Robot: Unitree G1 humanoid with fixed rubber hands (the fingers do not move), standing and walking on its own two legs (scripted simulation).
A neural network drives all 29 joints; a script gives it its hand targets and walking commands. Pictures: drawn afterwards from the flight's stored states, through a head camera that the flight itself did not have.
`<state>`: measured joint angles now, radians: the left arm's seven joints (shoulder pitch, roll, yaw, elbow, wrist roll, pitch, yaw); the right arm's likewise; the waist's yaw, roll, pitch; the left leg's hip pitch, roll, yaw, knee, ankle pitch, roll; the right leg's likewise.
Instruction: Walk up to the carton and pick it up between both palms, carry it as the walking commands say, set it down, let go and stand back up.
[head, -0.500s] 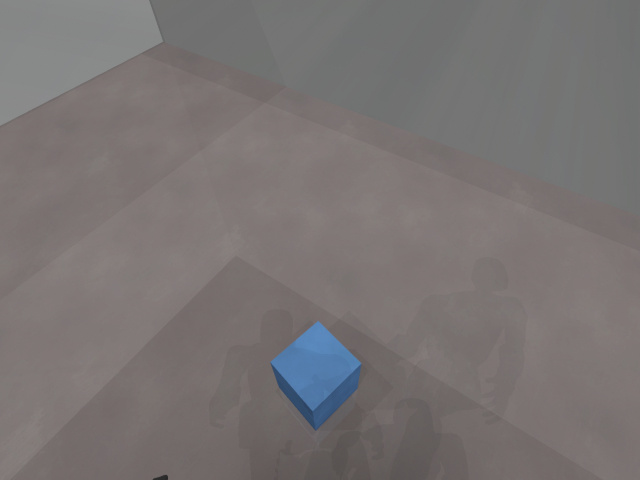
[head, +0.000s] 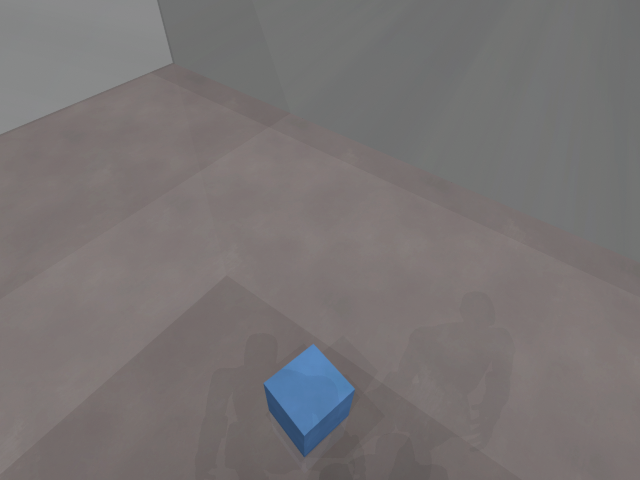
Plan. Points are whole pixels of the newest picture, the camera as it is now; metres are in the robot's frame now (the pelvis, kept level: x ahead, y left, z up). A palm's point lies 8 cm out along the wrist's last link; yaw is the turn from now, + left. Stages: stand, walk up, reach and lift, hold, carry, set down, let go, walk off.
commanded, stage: walk up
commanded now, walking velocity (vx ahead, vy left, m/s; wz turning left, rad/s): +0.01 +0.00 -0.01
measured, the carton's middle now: (308, 400) +0.45 +0.03 -0.67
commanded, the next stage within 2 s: none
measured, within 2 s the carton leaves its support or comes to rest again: neither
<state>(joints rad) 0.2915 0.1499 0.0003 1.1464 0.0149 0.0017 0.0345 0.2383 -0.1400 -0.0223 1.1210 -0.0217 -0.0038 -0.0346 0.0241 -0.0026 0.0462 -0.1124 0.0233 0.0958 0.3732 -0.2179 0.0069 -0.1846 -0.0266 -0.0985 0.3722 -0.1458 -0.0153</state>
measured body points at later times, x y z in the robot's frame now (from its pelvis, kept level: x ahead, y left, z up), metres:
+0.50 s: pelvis +0.01 -0.02 -0.03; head +0.02 +0.02 +0.42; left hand +0.03 +0.25 -0.18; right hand +0.08 -0.30 -0.15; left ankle -0.03 +0.10 -0.75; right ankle +0.04 -0.13 -0.70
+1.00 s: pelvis +0.12 -0.15 -0.01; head +0.17 -0.15 +0.44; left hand +0.09 +0.12 -0.13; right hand +0.32 -0.37 -0.15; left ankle +0.04 -0.07 -0.67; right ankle +0.18 -0.25 -0.75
